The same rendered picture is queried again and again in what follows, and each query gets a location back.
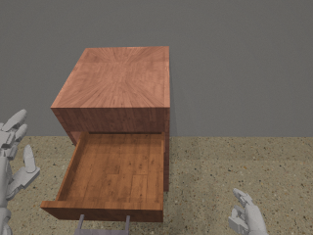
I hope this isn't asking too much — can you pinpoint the drawer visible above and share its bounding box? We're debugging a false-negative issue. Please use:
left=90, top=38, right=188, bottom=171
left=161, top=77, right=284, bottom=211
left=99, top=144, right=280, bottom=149
left=39, top=131, right=164, bottom=223

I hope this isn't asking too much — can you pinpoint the cabinet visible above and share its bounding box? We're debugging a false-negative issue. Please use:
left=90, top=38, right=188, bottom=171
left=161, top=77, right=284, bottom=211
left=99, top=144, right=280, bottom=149
left=51, top=46, right=170, bottom=192

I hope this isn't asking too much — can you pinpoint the right robot hand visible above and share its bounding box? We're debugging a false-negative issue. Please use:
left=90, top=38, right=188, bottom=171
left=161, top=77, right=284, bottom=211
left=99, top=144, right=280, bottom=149
left=228, top=188, right=267, bottom=235

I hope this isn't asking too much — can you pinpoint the robot left forearm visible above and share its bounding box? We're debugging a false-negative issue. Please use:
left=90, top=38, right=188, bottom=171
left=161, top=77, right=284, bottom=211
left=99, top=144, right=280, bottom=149
left=0, top=208, right=13, bottom=235

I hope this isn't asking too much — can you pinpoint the left robot hand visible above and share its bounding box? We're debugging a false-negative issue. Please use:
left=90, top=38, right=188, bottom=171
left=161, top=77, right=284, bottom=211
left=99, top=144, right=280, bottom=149
left=0, top=109, right=40, bottom=208

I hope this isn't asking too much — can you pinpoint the handle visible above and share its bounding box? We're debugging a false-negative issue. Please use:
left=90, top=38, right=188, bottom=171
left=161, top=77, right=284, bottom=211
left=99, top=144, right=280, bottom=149
left=73, top=214, right=130, bottom=235

